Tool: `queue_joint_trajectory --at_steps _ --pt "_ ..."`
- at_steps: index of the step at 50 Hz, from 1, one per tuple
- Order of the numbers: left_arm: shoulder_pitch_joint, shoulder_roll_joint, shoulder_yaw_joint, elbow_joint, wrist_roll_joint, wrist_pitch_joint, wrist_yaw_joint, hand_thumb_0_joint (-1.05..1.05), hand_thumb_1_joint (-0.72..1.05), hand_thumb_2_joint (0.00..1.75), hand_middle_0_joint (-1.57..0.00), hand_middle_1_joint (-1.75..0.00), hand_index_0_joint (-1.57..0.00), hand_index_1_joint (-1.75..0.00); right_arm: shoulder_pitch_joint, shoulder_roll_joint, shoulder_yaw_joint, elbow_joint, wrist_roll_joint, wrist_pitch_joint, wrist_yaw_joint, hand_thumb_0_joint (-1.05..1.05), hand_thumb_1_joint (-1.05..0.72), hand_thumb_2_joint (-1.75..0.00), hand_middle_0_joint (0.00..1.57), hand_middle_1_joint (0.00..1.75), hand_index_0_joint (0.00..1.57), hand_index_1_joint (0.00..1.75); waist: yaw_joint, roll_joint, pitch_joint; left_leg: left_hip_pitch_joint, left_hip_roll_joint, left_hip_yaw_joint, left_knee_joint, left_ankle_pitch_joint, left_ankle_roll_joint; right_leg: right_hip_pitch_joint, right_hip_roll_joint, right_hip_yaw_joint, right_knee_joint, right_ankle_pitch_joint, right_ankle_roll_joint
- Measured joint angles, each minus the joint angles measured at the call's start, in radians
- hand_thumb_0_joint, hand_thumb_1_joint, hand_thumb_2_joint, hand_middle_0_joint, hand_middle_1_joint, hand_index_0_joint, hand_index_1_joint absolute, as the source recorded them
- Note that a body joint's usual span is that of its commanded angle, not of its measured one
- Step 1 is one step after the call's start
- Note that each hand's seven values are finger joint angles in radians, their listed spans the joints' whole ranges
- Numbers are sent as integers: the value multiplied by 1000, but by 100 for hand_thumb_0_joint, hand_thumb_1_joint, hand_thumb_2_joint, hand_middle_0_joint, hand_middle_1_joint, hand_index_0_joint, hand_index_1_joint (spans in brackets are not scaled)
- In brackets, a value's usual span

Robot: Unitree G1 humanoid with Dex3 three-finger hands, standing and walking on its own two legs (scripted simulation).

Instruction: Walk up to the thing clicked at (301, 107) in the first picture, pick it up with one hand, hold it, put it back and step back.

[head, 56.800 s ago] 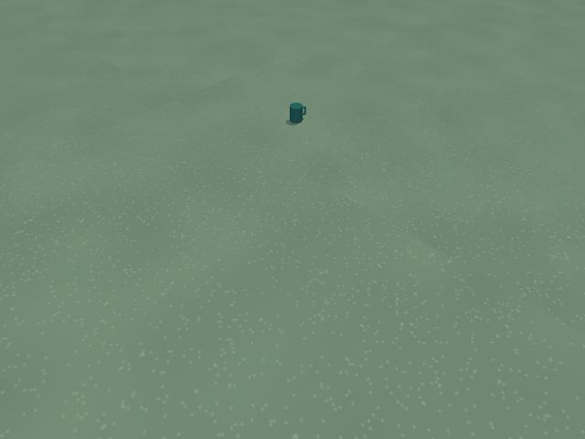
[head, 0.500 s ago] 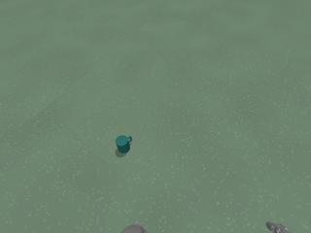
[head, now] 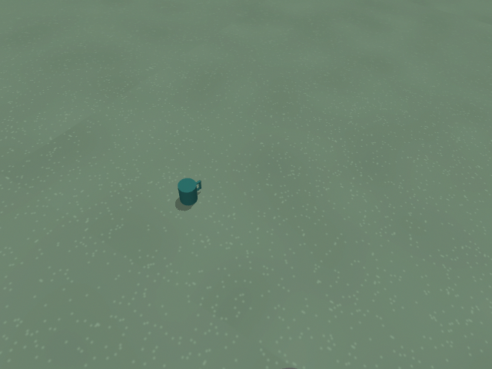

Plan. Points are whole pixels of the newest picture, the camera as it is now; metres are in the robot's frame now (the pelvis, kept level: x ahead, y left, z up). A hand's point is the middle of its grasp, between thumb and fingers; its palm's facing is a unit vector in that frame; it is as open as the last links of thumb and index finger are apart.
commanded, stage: step back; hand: left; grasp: from above
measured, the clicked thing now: (190, 190) +0.99 +0.24 -0.71
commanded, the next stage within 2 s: stand in 1.30 s
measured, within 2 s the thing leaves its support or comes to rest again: neither
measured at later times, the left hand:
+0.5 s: hand out of the picture -0.06 +0.26 -0.15, palm faces +0.05 -0.91 -0.41, open 7.4 cm
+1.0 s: hand out of the picture -0.01 +0.21 -0.14, palm faces +0.07 -0.92 -0.37, open 7.4 cm
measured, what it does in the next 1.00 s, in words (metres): steps on the spot: right foot, then left foot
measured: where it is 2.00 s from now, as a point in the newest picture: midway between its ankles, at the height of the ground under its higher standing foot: outside the picture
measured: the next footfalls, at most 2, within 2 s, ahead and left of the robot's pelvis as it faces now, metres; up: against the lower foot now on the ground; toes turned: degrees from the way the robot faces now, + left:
right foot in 0.14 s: -0.06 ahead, -0.15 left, +0.00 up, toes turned +0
left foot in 0.46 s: -0.09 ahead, +0.10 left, +0.00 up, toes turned +0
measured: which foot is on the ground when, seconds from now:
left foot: down 0.00-0.18, up 0.20-0.44, down 0.46-0.78, up 0.80-1.00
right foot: up 0.00-0.12, down 0.14-0.48, up 0.50-0.74, down 0.76-1.00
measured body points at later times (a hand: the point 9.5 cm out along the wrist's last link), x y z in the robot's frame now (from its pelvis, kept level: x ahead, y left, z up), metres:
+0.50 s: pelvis -0.12 -0.02 -0.01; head -0.11 -0.02 +0.44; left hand -0.06 +0.31 -0.12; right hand -0.08 -0.33 -0.13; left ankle -0.13 +0.10 -0.73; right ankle -0.10 -0.15 -0.73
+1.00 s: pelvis -0.08 -0.06 +0.00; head -0.05 -0.07 +0.44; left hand -0.01 +0.25 -0.12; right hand +0.01 -0.36 -0.14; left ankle -0.07 +0.09 -0.71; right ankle -0.05 -0.16 -0.73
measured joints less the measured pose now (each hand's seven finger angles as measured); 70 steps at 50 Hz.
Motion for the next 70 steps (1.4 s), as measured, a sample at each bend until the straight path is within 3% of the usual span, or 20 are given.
queue_joint_trajectory --at_steps 3,6,8,10,12,16,19,22,24,26,28,32,36,39,40,44,51,55,61,70 --pt "20 9 -2 15 2 -7 -1 1 91 90 -21 -30 -20 -30 -46 -11 -3 -30 3 -3 -1 1 -90 -90 20 30 21 30 16 0 16 -44 19 24 19 25 -6 94 -49 -32 -195 -18 12" --pt "34 12 -8 44 3 -21 -7 1 91 90 -21 -30 -20 -30 -84 -28 -2 -51 1 3 6 1 -90 -90 20 30 21 30 23 9 21 -98 37 45 64 37 -20 195 -89 -82 -443 10 -1" --pt "31 -15 -10 77 9 -34 -10 1 91 90 -21 -30 -20 -30 -103 -52 -8 -45 6 14 9 1 -90 -90 20 30 21 30 15 71 36 -123 72 17 102 41 -24 233 -58 -119 -527 79 -13" --pt "53 -35 -15 87 22 -37 -20 1 91 90 -21 -30 -20 -30 -84 -56 -16 -27 12 28 5 1 -91 -90 20 30 21 30 9 100 11 -153 45 -42 165 -105 -21 219 -50 -139 -518 92 -23" --pt "85 -34 -17 90 27 -34 -24 1 91 90 -21 -30 -21 -30 -48 -42 -17 -2 15 36 3 1 -91 -90 20 30 21 30 38 60 -32 -177 -28 -64 298 -224 -34 188 -86 -107 -502 94 -39" --pt "98 -46 -14 102 30 -38 -16 1 90 90 -21 -30 -21 -30 25 -56 -19 31 23 24 9 1 -91 -90 20 30 21 30 28 60 -75 -157 -94 -111 464 -210 -41 172 -122 -118 -552 143 -33" --pt "85 -41 -9 87 38 -57 -19 1 90 90 -21 -30 -21 -30 75 -61 -19 63 19 13 12 1 -91 -90 20 30 21 30 20 79 -90 -72 -69 -93 375 -229 -52 151 -123 -149 -558 156 -31" --pt "58 -23 -1 68 37 -66 -23 1 90 90 -21 -30 -21 -30 118 -48 -16 102 12 -1 20 1 -91 -90 20 30 21 30 11 75 -93 50 -34 -43 138 -275 -51 135 -135 -193 -534 147 -27" --pt "41 3 3 64 32 -63 -22 1 90 90 -21 -30 -21 -30 116 -14 -18 131 5 -16 19 1 -91 -90 20 30 21 30 18 14 -68 114 -67 -13 18 -135 -29 127 -175 -175 -486 129 -23" --pt "53 10 4 77 23 -55 -18 1 91 90 -21 -30 -21 -30 124 9 -16 132 -5 -32 23 1 -91 -90 20 30 21 30 17 -16 -77 132 -79 6 -3 -114 -12 100 -167 -141 -407 55 -35" --pt "57 6 -2 103 21 -47 -25 1 91 90 -21 -30 -20 -30 139 14 -16 124 -4 -46 29 1 -91 -90 20 30 21 30 -10 0 -98 134 -62 -15 -12 -117 8 67 -134 -146 -318 9 -42" --pt "60 14 -3 113 11 -61 -41 1 91 90 -21 -30 -20 -30 141 16 -15 114 -4 -64 30 1 -91 -90 20 30 21 30 -19 -2 -99 165 -38 -17 -66 -91 -7 30 -133 -148 -307 56 -45" --pt "51 11 -3 123 10 -72 -46 1 91 90 -21 -30 -20 -30 129 -2 -19 98 -2 -64 32 1 -90 -90 20 30 21 30 -27 5 -87 169 -21 -16 -50 -111 -28 52 -141 -159 -439 87 -39" --pt "43 -4 -3 136 11 -93 -37 1 91 90 -21 -30 -20 -30 115 -28 -20 94 8 -44 27 1 -90 -90 20 30 21 30 -24 39 -82 139 9 -22 48 -178 -46 109 -115 -180 -576 235 -35" --pt "37 -16 -3 140 15 -100 -32 1 91 90 -21 -30 -20 -30 107 -37 -20 96 12 -36 22 1 -90 -90 20 30 21 30 -25 65 -77 121 24 -43 101 -207 -33 114 -97 -197 -569 246 -35" --pt "24 -48 -16 134 22 -112 -26 1 91 90 -21 -30 -20 -30 90 -34 -14 111 18 -22 7 1 -91 -90 20 30 21 30 -3 76 -79 20 -28 -75 305 -336 -19 121 -106 -212 -545 199 -49" --pt "4 -65 -37 140 10 -120 -16 1 90 90 -21 -30 -21 -30 50 -32 -4 129 20 -30 10 1 -91 -90 20 30 20 30 13 80 -66 -20 -8 -46 208 -250 -28 154 -129 -223 -561 181 -35" --pt "-24 -46 -39 145 -4 -101 -6 1 90 90 -21 -30 -21 -30 19 -15 -5 150 15 -33 8 1 -91 -90 20 30 21 30 7 50 -48 33 -12 -8 55 -58 -38 143 -158 -221 -496 136 -15" --pt "-51 -23 -43 175 -15 -83 0 1 91 90 -21 -30 -21 -30 -39 12 11 177 16 -24 14 1 -91 -90 20 30 21 30 10 38 -54 29 8 9 73 -96 -37 158 -135 -200 -542 155 -7" --pt "-62 -26 -68 247 -17 -93 -12 1 91 90 -21 -30 -20 -30 -96 21 30 215 28 -41 25 1 -91 -90 20 30 21 30 5 37 -77 95 7 14 -40 -52 -36 229 -134 -198 -672 211 2"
